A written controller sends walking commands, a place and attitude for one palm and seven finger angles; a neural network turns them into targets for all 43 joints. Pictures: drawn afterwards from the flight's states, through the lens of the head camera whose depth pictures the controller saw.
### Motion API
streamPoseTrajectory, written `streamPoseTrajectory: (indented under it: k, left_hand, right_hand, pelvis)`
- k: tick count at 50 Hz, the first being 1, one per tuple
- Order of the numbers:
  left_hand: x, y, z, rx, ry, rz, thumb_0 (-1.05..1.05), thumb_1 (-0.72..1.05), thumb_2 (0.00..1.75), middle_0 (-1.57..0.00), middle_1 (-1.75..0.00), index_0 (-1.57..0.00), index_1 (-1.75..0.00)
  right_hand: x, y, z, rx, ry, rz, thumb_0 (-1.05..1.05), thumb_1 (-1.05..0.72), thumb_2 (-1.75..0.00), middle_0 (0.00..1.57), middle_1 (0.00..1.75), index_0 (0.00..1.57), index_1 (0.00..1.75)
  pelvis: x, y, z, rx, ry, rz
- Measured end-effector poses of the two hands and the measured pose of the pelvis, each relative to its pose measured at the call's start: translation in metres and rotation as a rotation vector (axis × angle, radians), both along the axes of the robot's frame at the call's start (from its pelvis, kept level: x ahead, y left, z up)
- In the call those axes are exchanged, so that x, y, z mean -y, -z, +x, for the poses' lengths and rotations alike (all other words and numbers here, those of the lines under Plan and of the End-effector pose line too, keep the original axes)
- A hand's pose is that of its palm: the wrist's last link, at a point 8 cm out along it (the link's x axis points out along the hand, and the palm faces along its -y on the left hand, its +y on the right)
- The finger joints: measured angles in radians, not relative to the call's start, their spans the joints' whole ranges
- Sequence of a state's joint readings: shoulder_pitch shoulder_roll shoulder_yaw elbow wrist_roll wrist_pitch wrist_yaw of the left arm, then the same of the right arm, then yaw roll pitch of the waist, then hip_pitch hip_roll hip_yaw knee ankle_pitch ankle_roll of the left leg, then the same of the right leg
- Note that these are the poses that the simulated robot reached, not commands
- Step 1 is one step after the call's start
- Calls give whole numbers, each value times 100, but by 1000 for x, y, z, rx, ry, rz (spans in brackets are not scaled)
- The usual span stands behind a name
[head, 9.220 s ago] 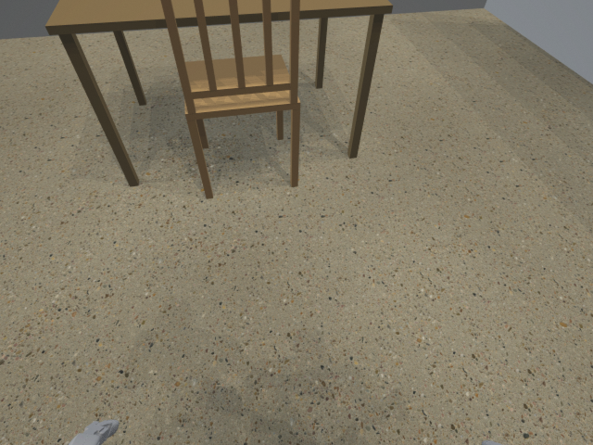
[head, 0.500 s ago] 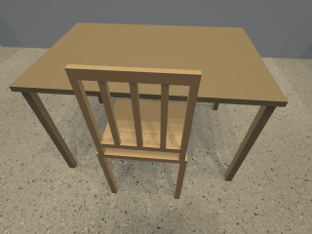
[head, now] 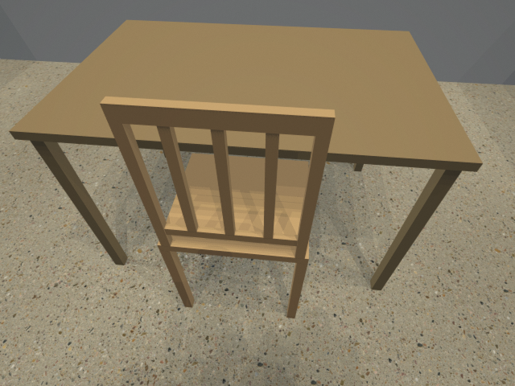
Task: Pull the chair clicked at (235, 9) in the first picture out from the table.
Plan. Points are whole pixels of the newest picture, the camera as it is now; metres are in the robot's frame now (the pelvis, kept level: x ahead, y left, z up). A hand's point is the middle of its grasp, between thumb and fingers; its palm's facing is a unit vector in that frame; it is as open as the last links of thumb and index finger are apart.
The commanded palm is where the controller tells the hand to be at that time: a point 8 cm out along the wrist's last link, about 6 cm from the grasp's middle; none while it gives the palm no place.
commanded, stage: look again from close up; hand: left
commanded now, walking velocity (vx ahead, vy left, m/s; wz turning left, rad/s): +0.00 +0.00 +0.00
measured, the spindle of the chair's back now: (225, 188) +0.53 +0.11 -0.05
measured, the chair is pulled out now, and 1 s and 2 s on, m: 0.00 0.00 0.00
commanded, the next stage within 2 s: raise the hand toward the chair's back in 0.88 s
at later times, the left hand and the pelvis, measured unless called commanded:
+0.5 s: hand out of the picture +0.05 +0.16 -0.17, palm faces +0.03 -0.98 -0.20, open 7.3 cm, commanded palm none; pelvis +0.05 -0.01 +0.00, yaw +0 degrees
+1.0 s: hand out of the picture +0.05 +0.16 -0.17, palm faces +0.01 -0.98 -0.19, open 7.4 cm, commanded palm +0.15 +0.21 -0.07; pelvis +0.05 -0.01 +0.00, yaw +0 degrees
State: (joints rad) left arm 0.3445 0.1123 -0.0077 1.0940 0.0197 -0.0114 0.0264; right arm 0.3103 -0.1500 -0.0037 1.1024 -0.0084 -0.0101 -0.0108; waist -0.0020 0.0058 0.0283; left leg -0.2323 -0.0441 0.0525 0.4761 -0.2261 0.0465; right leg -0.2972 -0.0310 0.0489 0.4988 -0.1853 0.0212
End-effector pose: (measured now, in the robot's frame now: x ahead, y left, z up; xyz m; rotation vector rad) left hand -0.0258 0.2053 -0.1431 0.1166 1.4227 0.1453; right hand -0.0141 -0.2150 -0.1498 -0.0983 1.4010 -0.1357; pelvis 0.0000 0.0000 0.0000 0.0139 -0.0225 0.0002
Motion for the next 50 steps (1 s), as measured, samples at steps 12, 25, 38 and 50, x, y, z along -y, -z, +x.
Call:
streamPoseTrajectory:
  k: [12,25,38,50]
  left_hand:
    - [-1,-3,42,32,9,27,1,92,89,-20,-30,-20,-30]
    - [-2,-3,67,38,11,32,1,92,89,-20,-30,-20,-30]
    - [-4,-3,76,40,12,28,1,92,89,-20,-30,-20,-30]
    - [-4,-2,72,29,22,19,1,91,89,-20,-30,-20,-30]
  right_hand:
    - [0,-1,29,3,-2,11,0,-91,-90,20,30,20,30]
    - [13,-4,60,16,-15,-22,1,-92,-90,20,30,20,30]
    - [15,-7,71,22,-20,-34,1,-92,-90,20,30,20,30]
    - [8,-7,64,3,-13,-23,1,-91,-90,20,30,20,30]
  pelvis:
    - [8,-2,26,-14,-2,-1]
    - [11,-3,45,-11,-2,-5]
    - [10,-4,53,-6,-1,-7]
    - [8,-5,53,-5,-2,-4]
